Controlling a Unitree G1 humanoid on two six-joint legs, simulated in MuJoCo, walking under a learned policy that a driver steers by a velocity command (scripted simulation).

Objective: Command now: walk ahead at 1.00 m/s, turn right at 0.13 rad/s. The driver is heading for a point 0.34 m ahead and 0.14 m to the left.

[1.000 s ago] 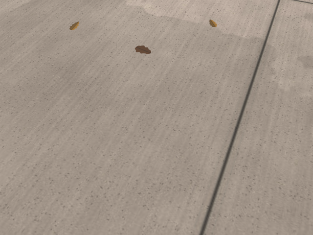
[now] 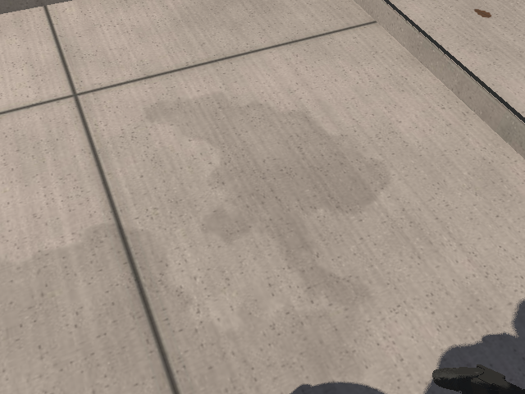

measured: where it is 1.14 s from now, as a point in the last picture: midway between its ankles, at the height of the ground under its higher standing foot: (236, 376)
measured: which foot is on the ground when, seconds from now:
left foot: up 0.00-0.16, down 0.18-0.62, up 0.64-0.84, down 0.86-1.00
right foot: down 0.00-0.20, up 0.22-0.58, down 0.60-1.00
